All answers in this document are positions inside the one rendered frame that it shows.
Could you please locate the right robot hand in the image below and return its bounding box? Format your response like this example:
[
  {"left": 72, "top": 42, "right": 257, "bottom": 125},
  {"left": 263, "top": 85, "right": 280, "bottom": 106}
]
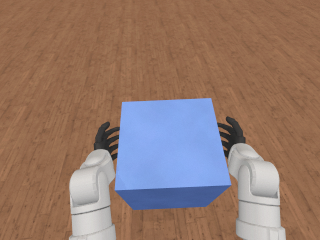
[{"left": 217, "top": 116, "right": 246, "bottom": 159}]

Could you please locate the right robot forearm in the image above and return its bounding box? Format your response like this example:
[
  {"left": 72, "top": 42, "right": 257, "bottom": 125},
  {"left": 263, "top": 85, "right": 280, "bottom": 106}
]
[{"left": 227, "top": 143, "right": 286, "bottom": 240}]

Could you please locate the carton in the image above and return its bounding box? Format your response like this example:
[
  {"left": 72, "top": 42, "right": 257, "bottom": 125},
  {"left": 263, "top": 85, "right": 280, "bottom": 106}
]
[{"left": 114, "top": 98, "right": 232, "bottom": 210}]

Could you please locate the left robot hand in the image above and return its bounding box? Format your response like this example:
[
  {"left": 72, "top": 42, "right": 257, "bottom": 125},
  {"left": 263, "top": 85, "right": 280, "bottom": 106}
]
[{"left": 93, "top": 121, "right": 120, "bottom": 161}]

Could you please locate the left robot forearm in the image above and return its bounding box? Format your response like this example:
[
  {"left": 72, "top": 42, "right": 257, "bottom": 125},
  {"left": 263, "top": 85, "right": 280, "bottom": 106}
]
[{"left": 69, "top": 149, "right": 116, "bottom": 240}]

